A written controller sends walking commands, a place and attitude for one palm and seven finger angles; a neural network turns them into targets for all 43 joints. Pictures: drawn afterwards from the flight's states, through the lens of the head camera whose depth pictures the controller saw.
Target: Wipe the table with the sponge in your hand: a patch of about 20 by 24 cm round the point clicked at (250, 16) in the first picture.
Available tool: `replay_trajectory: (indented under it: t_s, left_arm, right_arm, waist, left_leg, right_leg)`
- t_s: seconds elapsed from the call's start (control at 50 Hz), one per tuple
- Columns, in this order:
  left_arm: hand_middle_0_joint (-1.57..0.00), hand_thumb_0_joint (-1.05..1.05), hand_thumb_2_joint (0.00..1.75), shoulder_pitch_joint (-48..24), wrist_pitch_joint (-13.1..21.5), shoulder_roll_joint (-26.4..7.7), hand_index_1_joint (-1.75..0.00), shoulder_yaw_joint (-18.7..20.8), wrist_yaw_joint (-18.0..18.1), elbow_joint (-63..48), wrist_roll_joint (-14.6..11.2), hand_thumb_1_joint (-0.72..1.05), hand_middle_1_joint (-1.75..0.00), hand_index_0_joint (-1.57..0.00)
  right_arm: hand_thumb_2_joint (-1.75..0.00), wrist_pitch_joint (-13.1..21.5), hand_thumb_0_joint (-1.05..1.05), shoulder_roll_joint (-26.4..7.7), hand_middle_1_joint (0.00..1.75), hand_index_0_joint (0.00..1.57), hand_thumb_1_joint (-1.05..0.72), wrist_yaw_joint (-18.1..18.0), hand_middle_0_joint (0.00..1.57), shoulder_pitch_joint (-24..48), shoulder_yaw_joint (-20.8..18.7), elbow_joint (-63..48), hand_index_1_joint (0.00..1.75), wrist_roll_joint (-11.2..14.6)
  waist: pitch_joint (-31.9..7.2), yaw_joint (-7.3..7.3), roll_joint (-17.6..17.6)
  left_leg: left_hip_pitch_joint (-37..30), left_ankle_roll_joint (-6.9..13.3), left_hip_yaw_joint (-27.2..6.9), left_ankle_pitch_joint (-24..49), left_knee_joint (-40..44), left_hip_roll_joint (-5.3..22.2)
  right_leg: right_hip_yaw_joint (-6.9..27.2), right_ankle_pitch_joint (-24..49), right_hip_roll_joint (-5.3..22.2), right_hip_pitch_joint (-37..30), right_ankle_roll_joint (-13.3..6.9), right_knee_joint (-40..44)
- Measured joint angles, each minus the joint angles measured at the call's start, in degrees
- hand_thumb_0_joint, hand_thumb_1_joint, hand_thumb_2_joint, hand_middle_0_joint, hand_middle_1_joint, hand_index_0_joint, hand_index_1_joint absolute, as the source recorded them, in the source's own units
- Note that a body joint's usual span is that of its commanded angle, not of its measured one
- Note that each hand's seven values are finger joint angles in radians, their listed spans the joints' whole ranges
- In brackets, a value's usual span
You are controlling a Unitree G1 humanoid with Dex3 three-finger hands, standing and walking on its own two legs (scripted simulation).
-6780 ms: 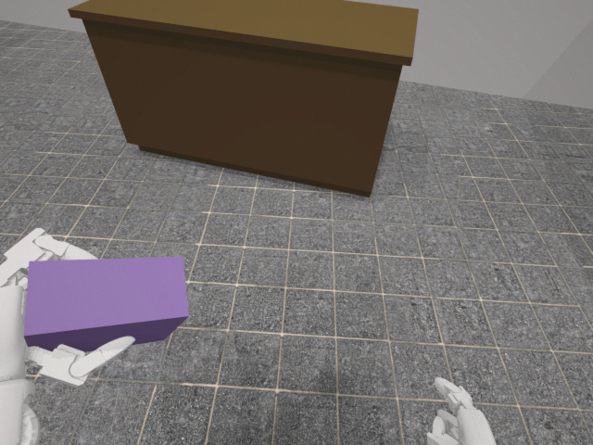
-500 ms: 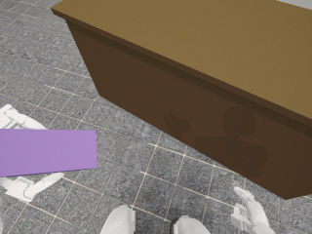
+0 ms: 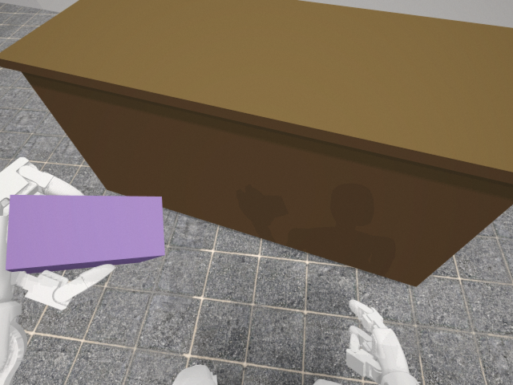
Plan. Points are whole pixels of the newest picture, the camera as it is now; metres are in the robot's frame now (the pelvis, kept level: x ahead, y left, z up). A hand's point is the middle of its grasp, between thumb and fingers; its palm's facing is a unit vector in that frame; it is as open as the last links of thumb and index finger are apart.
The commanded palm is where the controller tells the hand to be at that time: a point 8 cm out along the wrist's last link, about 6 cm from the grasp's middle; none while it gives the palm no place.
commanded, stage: turn to face it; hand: left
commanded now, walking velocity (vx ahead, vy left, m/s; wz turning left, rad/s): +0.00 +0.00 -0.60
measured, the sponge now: (111, 235) +0.24 +0.19 +0.16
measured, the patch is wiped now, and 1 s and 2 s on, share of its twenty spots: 0.00 0.00 0.00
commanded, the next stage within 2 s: take the last steps up to it in 1.08 s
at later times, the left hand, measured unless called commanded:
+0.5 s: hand (127, 256) +0.21 +0.15 +0.19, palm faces +0.14 -0.88 -0.46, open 10.5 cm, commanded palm +0.17 +0.20 +0.20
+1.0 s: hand (262, 307) +0.17 +0.02 +0.20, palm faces -0.19 -0.79 -0.59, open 10.5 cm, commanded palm +0.15 +0.10 +0.20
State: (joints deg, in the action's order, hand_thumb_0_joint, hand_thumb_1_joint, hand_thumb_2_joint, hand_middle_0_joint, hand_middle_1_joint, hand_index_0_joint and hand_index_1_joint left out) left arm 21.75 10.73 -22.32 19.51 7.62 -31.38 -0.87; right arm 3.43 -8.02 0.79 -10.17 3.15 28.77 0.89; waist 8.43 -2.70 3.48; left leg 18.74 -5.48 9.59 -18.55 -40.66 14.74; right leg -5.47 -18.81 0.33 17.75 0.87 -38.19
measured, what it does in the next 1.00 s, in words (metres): walks backwards, turning right: left foot, then right foot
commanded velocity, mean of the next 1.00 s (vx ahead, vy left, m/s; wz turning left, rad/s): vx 0.00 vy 0.00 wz -0.49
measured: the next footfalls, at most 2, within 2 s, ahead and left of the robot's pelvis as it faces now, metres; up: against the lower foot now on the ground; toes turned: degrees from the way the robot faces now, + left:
left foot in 0.42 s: +0.00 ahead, +0.12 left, +0.00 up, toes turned -11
right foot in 0.70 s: -0.08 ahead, -0.17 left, +0.00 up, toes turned -29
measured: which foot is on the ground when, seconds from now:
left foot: up 0.00-0.40, down 0.42-0.70, up 0.72-1.00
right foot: down 0.00-0.44, up 0.46-0.68, down 0.70-1.00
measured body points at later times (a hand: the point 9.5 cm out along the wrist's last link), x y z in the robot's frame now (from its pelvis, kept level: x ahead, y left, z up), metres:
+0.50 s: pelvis -0.06 -0.02 +0.01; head -0.02 -0.02 +0.46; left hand +0.20 +0.20 +0.21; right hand +0.05 -0.31 -0.06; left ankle -0.04 +0.12 -0.72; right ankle -0.02 -0.10 -0.69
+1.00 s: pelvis -0.14 -0.06 +0.02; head -0.08 -0.09 +0.46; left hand +0.18 +0.06 +0.23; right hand -0.14 -0.37 -0.08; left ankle -0.08 +0.07 -0.69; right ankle -0.12 -0.16 -0.72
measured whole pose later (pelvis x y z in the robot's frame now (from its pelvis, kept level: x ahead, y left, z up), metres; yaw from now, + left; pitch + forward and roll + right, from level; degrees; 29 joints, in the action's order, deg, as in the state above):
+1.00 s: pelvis -0.14 -0.06 +0.02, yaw -32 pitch +2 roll +1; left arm 35.0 13.0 -27.8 26.6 7.9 -38.4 -2.6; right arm -1.8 -15.4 -1.3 -8.6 -2.3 32.1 0.6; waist 7.5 2.5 -1.5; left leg 21.8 -3.4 2.8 -25.6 -45.3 2.0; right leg 1.8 -8.9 -3.9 22.5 -3.9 -29.9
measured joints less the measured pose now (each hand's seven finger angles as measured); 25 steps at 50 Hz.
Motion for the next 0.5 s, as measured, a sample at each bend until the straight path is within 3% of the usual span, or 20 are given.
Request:
replay_trajectory:
  t_s: [0.02, 0.06, 0.1, 0.14, 0.22, 0.4, 0.44, 0.46, 0.5]
  left_arm:
    - [-0.69, -0.01, 1.0, -0.41, 0.43, -0.23, -1.36, 0.36, -0.07, -0.06, -0.08, -0.52, -1.37, -0.71]
    - [-0.69, -0.01, 1.0, 0.23, 0.72, -0.62, -1.36, 1.3, -0.15, -0.22, -0.71, -0.52, -1.37, -0.71]
    - [-0.69, -0.01, 1.0, 3.05, 0.72, -0.92, -1.36, 2.72, -0.22, -0.81, -1.54, -0.52, -1.37, -0.7]
    - [-0.69, -0.01, 1.0, 6.31, 0.89, -1.32, -1.36, 3.78, -0.19, -1.16, -2.05, -0.52, -1.37, -0.7]
    - [-0.69, -0.01, 1.0, 10.3, 0.84, -2.42, -1.36, 4.5, 0.02, -2.27, -2.27, -0.52, -1.37, -0.7]
    - [-0.69, -0.01, 1.0, 8.51, 0.29, -1.66, -1.36, 3.08, 0.58, -3.67, -1.82, -0.52, -1.37, -0.7]
    - [-0.69, -0.01, 1.0, 7.11, 0.27, -1.67, -1.36, 2.92, 0.41, -3.28, -1.67, -0.52, -1.37, -0.7]
    - [-0.69, -0.01, 1.0, 6.3, 0.29, -1.74, -1.36, 2.96, 0.29, -2.81, -1.39, -0.52, -1.37, -0.7]
    - [-0.69, -0.01, 1.0, 5.56, 0.53, -1.82, -1.36, 3.25, 0.09, -1.33, -0.66, -0.52, -1.37, -0.7]
  right_arm:
    - [-0.9, -0.24, 0.01, -0.51, 0.3, 0.21, -0.9, -0.07, 0.2, 0.74, -0.13, 0.63, 0.3, -0.13]
    - [-0.9, -1.64, 0.01, -1.62, 0.3, 0.21, -0.9, -0.16, 0.21, 2.3, -0.8, 2.29, 0.3, -0.19]
    - [-0.9, -3.44, 0.02, -2.81, 0.3, 0.21, -0.9, -0.39, 0.2, 3.35, -1.65, 2.98, 0.3, -0.25]
    - [-0.9, -4.98, 0.02, -3.97, 0.3, 0.21, -0.91, -0.72, 0.2, 3.59, -2.56, 3.03, 0.3, -0.26]
    - [-0.9, -6.73, 0.02, -6.22, 0.3, 0.2, -0.91, -1.43, 0.2, 2.41, -4.36, 2.79, 0.29, -0.32]
    - [-0.9, -7.53, 0.02, -8.47, 0.3, 0.2, -0.91, -1.94, 0.19, 1.09, -5.49, 1.98, 0.29, -0.1]
    - [-0.9, -7.11, 0.02, -7.69, 0.3, 0.2, -0.91, -2.1, 0.19, 1.19, -5.24, 1.38, 0.29, -0.25]
    - [-0.9, -6.82, 0.02, -6.89, 0.3, 0.2, -0.91, -2.24, 0.19, 1.27, -5.0, 1.15, 0.29, -0.3]
    - [-0.9, -5.85, 0.02, -5.05, 0.3, 0.2, -0.91, -2.4, 0.2, 0.99, -4.34, 0.81, 0.29, -0.42]
  waist:
    - [0.84, 0.78, 0.67]
    - [1.65, 1.73, 0.26]
    - [1.96, 2.57, -0.55]
    - [1.82, 3.67, -1.2]
    - [0.44, 4.45, -2.8]
    - [-4.08, 2.7, -5.97]
    - [-4.32, 2.49, -6.84]
    - [-3.94, 1.93, -7.56]
    - [-3.94, 1.13, -7.68]
  left_leg:
    - [1.8, 0.28, -2.25, -4.59, -4.06, -0.75]
    - [5.83, 0.34, -5.84, -9.99, -15.0, -4.73]
    - [8.53, 0.15, -7.11, -9.48, -23.12, -7.95]
    - [9.59, -0.16, -7.23, -7.88, -25.27, -9.81]
    - [7.64, 0.1, -6.75, -6.65, -17.26, -11.49]
    - [-3.15, 2.66, -7.59, -5.51, 6.63, -13.03]
    - [-4.85, 3.67, -6.79, 0.92, 11.05, -12.95]
    - [-5.04, 3.69, -5.87, 2.27, 10.66, -12.92]
    - [-5.45, 3.39, -4.34, 1.48, 9.75, -11.9]
  right_leg:
    - [-0.14, 0.16, -0.71, 0.81, -1.71, -0.97]
    - [1.13, 0.64, -1.12, 2.35, -3.68, -1.25]
    - [3.15, 2.58, -1.8, 2.94, -4.23, 0.79]
    - [4.63, 4.82, -2.61, 2.86, -4.61, 3.52]
    - [6.72, 8.14, -3.85, 2.69, -5.27, 7.66]
    - [11.0, 12.2, -6.8, 5.84, -5.13, 9.26]
    - [11.74, 10.68, -7.24, 7.51, -4.33, 6.6]
    - [11.87, 5.8, -7.18, 8.82, -3.2, 2.69]
    - [9.54, -1.31, -6.55, 12.5, -0.86, -10.63]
